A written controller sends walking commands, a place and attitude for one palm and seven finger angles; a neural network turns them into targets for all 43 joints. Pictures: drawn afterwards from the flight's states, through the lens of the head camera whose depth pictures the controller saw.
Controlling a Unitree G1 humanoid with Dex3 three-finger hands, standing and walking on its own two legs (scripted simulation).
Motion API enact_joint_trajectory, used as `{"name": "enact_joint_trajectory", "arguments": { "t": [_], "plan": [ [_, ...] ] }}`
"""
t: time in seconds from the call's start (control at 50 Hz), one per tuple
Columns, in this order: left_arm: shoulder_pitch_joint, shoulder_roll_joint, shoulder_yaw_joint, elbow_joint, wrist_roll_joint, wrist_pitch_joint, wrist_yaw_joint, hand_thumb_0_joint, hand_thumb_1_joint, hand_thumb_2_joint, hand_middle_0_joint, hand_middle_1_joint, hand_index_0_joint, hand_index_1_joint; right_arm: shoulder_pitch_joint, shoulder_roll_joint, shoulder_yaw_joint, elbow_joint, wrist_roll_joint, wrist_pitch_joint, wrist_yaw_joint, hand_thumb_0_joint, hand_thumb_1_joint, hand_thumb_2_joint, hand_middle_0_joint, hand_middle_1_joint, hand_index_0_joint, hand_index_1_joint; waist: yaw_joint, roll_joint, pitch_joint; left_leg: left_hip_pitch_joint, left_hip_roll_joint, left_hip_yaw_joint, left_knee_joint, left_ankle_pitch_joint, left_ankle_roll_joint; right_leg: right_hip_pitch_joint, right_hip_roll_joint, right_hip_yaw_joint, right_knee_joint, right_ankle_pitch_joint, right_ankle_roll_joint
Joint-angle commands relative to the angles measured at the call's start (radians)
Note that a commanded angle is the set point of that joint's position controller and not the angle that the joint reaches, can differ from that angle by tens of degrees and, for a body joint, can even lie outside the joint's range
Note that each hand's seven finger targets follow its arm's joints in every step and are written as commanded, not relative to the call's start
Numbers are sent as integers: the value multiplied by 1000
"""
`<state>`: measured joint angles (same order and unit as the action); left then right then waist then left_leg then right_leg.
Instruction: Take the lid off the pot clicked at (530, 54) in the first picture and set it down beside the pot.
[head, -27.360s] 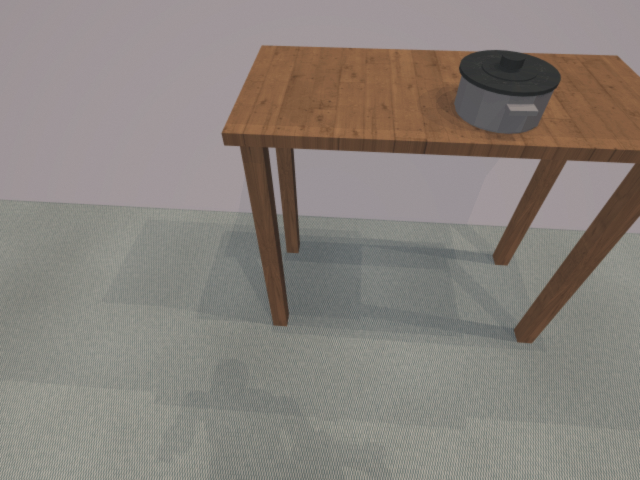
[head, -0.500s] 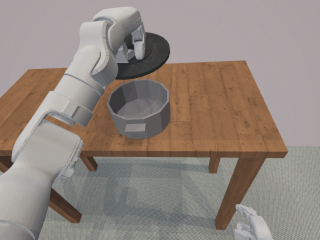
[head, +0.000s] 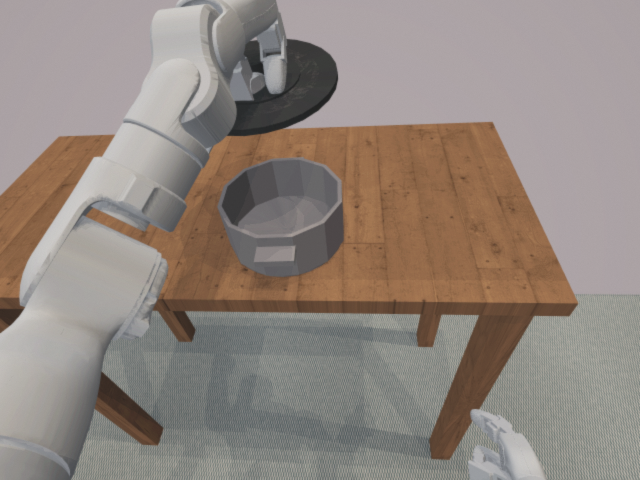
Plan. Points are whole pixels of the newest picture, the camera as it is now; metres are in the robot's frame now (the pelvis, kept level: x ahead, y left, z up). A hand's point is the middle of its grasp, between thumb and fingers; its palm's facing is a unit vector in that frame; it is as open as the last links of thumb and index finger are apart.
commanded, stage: move the lid sideways beside the pot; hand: left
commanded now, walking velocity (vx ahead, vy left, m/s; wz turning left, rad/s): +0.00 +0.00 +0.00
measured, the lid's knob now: (252, 63) +0.49 +0.09 +0.31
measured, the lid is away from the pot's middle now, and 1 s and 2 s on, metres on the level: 0.02 0.13 0.26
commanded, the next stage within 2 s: none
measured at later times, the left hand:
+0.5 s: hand (202, 79) +0.45 +0.14 +0.31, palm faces -0.07 -0.05 -1.00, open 3.6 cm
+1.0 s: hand (143, 86) +0.44 +0.21 +0.30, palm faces -0.06 -0.03 -1.00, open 3.6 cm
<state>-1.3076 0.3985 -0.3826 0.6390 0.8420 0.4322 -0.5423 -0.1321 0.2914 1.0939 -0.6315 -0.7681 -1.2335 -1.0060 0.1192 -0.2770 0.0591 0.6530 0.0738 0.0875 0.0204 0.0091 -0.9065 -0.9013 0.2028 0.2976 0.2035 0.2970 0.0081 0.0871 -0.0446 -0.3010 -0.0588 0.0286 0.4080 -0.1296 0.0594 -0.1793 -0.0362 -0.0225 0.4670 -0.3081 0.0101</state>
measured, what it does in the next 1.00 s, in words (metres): stands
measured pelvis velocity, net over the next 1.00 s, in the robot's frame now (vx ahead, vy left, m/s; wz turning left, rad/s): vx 0.00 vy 0.01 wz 0.02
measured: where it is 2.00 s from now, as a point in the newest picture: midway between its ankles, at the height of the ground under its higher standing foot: outside the picture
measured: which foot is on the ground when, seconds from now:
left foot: down 0.00-1.00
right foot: down 0.00-1.00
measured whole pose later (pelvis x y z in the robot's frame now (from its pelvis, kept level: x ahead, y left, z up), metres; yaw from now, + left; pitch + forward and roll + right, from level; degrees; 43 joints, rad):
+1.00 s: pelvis +0.00 +0.01 +0.00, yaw +1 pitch +3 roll -1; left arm -1.22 0.61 -0.28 0.57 0.89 0.37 -0.61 -0.13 0.30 1.10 -0.63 -0.77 -1.23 -1.01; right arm 0.14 -0.29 0.04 0.62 0.09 0.10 0.01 0.01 -0.91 -0.90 0.20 0.30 0.20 0.30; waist 0.00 0.08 -0.02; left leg -0.35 -0.07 0.01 0.46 -0.15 0.07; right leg -0.20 -0.04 -0.05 0.46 -0.31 0.02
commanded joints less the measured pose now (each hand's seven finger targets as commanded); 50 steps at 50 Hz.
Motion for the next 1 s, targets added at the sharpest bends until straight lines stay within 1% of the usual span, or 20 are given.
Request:
{"name": "enact_joint_trajectory", "arguments": {
  "t": [0.0,0.02,0.06,0.14,0.26,0.32,0.38,0.42,0.44,0.5,0.52,0.54,0.6,0.72,0.78,0.84,0.9,0.92,0.94,0.98],
  "plan": [
    [-648,228,131,-230,36,-2,54,0,541,1181,-841,-886,-1226,-1006,-173,-86,-33,-166,1,-60,-7,0,-900,-900,200,300,200,300,1,-147,-416,331,0,-55,6,224,14,-31,53,-5,-56,326,-66],
    [-613,233,146,-228,2,-16,58,0,541,1181,-841,-886,-1226,-1006,-148,-95,-41,-162,0,-59,-6,0,-900,-900,200,300,200,300,-7,-138,-419,332,1,-55,15,231,14,-26,46,-6,-59,331,-67],
    [-638,237,137,-150,52,-5,56,0,541,1181,-841,-886,-1226,-1006,-160,-86,-31,-150,0,-60,-13,0,-900,-900,200,300,200,300,-7,-172,-361,297,1,-51,-2,181,14,-48,55,-9,-66,296,-67],
    [-596,322,202,-101,70,-14,64,0,541,1181,-841,-886,-1226,-1006,-143,-93,-28,-147,-4,-55,-18,0,-900,-900,200,300,200,300,11,-177,-374,264,1,-46,-15,166,10,-16,48,-3,-67,295,-64],
    [-576,252,142,-156,75,-19,48,0,541,1181,-841,-886,-1226,-1006,-159,-91,-37,-171,1,-52,-15,0,-900,-900,200,300,200,300,1,-154,-404,305,2,-45,10,206,15,-28,48,-4,-59,320,-65],
    [-538,280,157,-161,45,-22,41,0,541,1181,-841,-886,-1226,-1006,-131,-106,-43,-168,4,-47,-18,0,-900,-900,200,300,200,300,-13,-153,-393,301,-1,-47,20,212,19,-27,40,-3,-66,340,-62],
    [-596,341,188,-155,74,-19,32,0,541,1181,-841,-886,-1226,-1006,-141,-99,-35,-164,6,-53,-29,0,-900,-900,200,300,200,300,-10,-177,-367,285,-7,-47,14,177,23,-36,47,-1,-69,327,-58],
    [-600,348,187,-231,42,-41,32,0,541,1181,-841,-886,-1226,-1006,-125,-110,-44,-167,6,-60,-26,0,-900,-900,200,300,200,300,-16,-122,-422,323,-6,-51,30,224,22,-18,40,-3,-58,358,-62],
    [-642,367,194,-278,72,-43,30,0,541,1181,-841,-886,-1226,-1006,-132,-95,-41,-180,5,-68,-24,0,-900,-900,200,300,200,300,-6,-93,-459,338,-12,-57,28,246,22,-5,50,4,-54,367,-63],
    [-569,352,187,-165,77,-24,17,0,541,1181,-841,-886,-1226,-1006,-122,-105,-41,-155,8,-55,-26,0,-900,-900,200,300,200,300,-15,-129,-368,303,-7,-58,29,222,20,-54,54,-9,-61,341,-64],
    [-518,335,174,-158,48,-34,15,0,541,1181,-841,-886,-1226,-1006,-100,-117,-49,-156,10,-52,-22,0,-900,-900,200,300,200,300,-24,-124,-369,306,-5,-58,36,231,18,-52,46,-12,-63,344,-65],
    [-547,388,212,-168,81,-34,15,0,541,1181,-841,-886,-1226,-1006,-104,-110,-44,-162,7,-51,-23,0,-900,-900,200,300,200,300,-12,-137,-380,289,-8,-57,28,217,20,-34,54,-9,-65,349,-63],
    [-538,394,206,-143,89,-30,8,0,541,1181,-841,-886,-1226,-1006,-121,-113,-41,-164,11,-41,-27,0,-900,-900,200,300,200,300,-13,-148,-369,276,-9,-53,34,210,21,-41,49,-8,-57,352,-62],
    [-509,446,244,-279,61,-60,2,0,541,1181,-841,-886,-1226,-1006,-93,-124,-57,-181,12,-44,-16,0,-900,-900,200,300,200,300,-21,-72,-472,362,-3,-71,78,390,24,-25,45,-4,-43,424,-64],
    [-510,397,199,-182,81,-40,-14,0,541,1181,-841,-886,-1226,-1006,-103,-116,-50,-169,21,-28,-19,0,-900,-900,200,300,200,300,-29,-116,-334,298,-2,-68,49,258,20,-93,60,-25,-62,338,-63],
    [-552,469,240,-288,88,-64,-5,0,541,1181,-841,-886,-1226,-1006,-94,-119,-54,-189,18,-34,-16,0,-900,-900,200,300,200,300,-15,-56,-435,335,-6,-76,45,265,18,-56,62,-17,-58,320,-66],
    [-552,447,235,-307,85,-63,-7,0,541,1181,-841,-886,-1226,-1006,-104,-116,-53,-187,19,-35,-15,0,-900,-900,200,300,200,300,-17,-39,-467,383,4,-94,67,372,14,-81,63,-21,-39,334,-68],
    [-490,421,216,-268,61,-70,-7,0,541,1181,-841,-886,-1226,-1006,-78,-126,-62,-181,17,-35,-13,0,-900,-900,200,300,200,300,-33,-40,-445,383,5,-92,79,373,14,-101,57,-21,-49,323,-67],
    [-550,485,261,-287,90,-70,-6,0,541,1181,-841,-886,-1226,-1006,-77,-120,-58,-181,16,-31,-12,0,-900,-900,200,300,200,300,-21,-52,-448,356,3,-92,56,307,11,-84,68,-25,-55,300,-65],
    [-502,497,275,-189,93,-61,-10,0,541,1181,-841,-886,-1226,-1006,-84,-126,-55,-170,20,-24,-18,0,-900,-900,200,300,200,300,-18,-109,-387,308,1,-86,46,220,15,-95,65,-29,-58,267,-69]
  ]
}}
